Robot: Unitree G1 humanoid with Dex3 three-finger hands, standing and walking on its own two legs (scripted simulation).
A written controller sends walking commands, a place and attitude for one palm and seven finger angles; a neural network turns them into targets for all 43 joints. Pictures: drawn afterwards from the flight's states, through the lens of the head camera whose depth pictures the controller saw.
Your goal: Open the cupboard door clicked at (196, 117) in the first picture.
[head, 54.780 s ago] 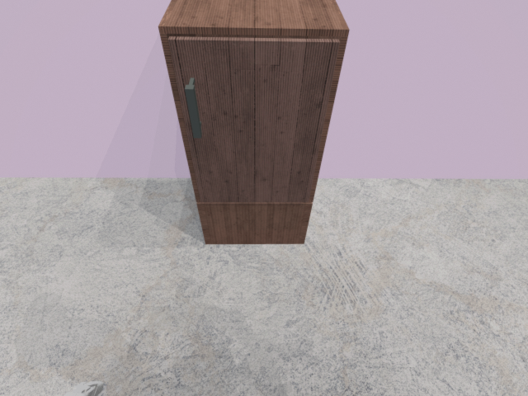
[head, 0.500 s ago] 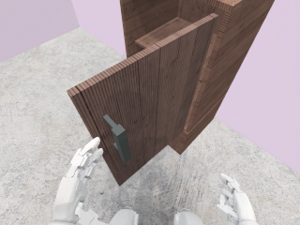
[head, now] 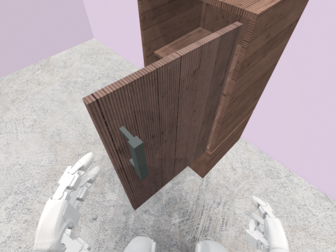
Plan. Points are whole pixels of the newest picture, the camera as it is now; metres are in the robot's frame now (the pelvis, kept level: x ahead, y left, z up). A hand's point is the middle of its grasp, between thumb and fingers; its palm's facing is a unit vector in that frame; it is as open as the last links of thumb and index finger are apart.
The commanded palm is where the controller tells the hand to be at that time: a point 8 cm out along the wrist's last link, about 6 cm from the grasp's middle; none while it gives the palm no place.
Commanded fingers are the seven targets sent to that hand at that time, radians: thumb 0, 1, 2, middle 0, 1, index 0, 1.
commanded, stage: draw the hand back to the body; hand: left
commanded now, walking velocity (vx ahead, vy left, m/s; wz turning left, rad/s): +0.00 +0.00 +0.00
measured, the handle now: (134, 154) +0.32 +0.11 +0.07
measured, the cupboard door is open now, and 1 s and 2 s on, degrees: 86 86 86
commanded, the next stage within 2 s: step back with the hand held close in 1.42 s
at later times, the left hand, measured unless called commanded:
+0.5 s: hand (46, 197) +0.19 +0.21 +0.15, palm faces +0.19 -0.93 -0.32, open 15.3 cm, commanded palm +0.15 +0.26 +0.18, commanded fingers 0.00 -0.01 0.51 -0.17 -0.30 -0.17 -0.30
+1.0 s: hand out of the picture +0.22 +0.27 +0.24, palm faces +0.42 -0.81 -0.41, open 9.6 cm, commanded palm +0.17 +0.31 +0.26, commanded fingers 0.00 0.87 0.88 -0.20 -0.30 -0.20 -0.30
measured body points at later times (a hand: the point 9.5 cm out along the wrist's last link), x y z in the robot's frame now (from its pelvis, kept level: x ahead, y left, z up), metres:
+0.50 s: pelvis +0.02 +0.01 +0.05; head +0.01 +0.00 +0.50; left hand +0.17 +0.26 +0.17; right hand +0.20 -0.21 -0.01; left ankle +0.01 +0.11 -0.65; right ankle +0.03 -0.10 -0.65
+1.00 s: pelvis +0.03 +0.02 +0.09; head +0.01 +0.00 +0.54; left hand +0.19 +0.31 +0.26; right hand +0.22 -0.20 +0.02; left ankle +0.01 +0.11 -0.65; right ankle +0.03 -0.10 -0.65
